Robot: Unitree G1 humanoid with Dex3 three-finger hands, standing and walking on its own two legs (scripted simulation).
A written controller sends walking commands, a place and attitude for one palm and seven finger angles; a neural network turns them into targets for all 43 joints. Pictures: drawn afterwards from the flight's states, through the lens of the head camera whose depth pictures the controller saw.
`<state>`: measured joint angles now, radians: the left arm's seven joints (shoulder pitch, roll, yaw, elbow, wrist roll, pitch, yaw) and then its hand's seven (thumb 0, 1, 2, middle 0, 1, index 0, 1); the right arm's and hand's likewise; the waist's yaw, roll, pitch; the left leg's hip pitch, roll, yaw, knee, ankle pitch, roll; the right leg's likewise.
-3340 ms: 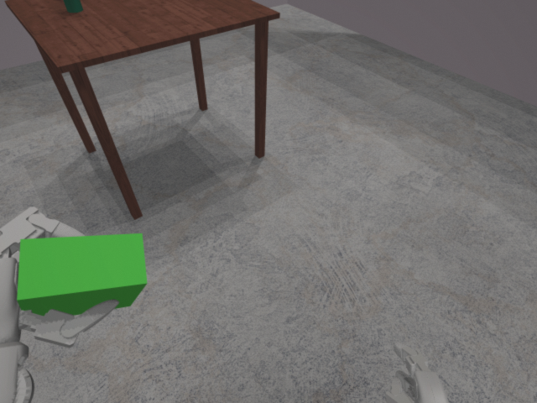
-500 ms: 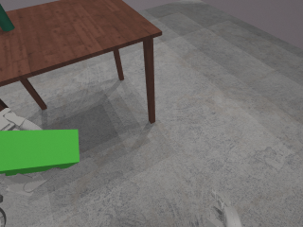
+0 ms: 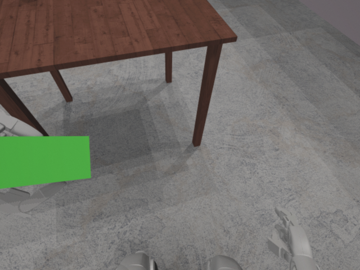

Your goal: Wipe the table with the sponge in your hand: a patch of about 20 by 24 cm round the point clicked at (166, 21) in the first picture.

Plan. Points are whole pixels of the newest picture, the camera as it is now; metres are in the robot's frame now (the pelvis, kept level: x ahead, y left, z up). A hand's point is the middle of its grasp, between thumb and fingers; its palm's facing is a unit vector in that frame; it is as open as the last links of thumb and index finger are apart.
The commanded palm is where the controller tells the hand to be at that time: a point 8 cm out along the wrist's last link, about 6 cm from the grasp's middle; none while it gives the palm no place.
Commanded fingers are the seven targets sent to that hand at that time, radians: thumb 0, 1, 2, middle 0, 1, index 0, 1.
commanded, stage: take the last steps up to it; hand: left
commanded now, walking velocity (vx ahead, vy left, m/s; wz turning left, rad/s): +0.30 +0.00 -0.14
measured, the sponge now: (52, 161) +0.25 +0.20 +0.18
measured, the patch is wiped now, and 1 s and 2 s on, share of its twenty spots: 0.00 0.00 0.00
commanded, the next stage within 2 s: none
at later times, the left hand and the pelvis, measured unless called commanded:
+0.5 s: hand (78, 141) +0.27 +0.17 +0.20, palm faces +0.43 -0.81 -0.41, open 9.9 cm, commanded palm +0.21 +0.22 +0.20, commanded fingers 0.00 0.10 1.30 -1.20 -1.60 -1.20 -1.60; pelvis +0.06 -0.07 +0.03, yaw +2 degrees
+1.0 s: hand (102, 86) +0.38 +0.16 +0.20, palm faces +0.36 -0.80 -0.49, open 9.9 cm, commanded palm +0.33 +0.20 +0.20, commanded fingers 0.00 0.10 1.30 -1.20 -1.60 -1.20 -1.60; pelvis +0.16 -0.07 +0.02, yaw -3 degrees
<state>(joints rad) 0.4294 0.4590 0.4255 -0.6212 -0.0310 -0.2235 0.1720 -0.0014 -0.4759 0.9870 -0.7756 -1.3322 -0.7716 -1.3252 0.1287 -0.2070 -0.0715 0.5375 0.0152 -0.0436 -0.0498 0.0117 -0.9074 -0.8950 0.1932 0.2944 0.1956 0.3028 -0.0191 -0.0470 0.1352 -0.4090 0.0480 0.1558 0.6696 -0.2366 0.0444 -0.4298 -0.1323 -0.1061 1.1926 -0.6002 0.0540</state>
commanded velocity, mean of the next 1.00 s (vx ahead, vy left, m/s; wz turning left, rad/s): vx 0.30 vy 0.05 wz -0.12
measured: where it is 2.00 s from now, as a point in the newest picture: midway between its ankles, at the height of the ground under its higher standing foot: (186, 223)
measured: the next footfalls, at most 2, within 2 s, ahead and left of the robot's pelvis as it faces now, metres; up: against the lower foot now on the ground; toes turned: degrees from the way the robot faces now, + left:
right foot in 0.28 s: +0.10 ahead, -0.15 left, +0.00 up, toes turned -5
left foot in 0.68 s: +0.18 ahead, +0.06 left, +0.00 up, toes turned +10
